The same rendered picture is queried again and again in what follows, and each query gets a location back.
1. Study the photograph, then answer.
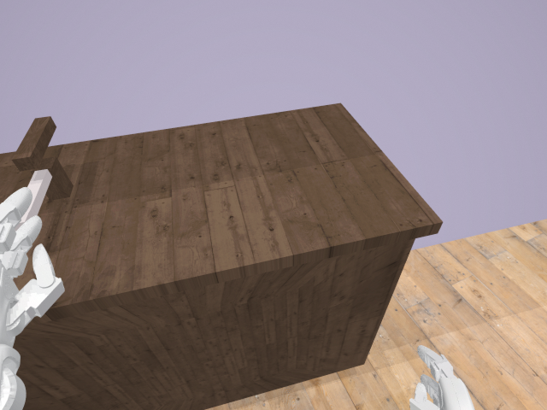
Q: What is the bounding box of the counter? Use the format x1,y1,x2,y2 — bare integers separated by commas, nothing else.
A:
0,103,443,410

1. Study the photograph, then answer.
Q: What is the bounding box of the right robot hand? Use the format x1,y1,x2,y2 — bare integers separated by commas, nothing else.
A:
409,345,475,410

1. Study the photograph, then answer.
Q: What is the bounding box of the left robot forearm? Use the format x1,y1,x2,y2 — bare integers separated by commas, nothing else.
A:
0,344,26,410

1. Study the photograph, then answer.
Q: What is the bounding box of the tap lever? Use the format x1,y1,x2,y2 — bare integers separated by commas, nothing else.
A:
15,169,52,231

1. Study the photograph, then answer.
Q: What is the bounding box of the left robot hand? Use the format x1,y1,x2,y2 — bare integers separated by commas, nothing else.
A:
0,187,65,348

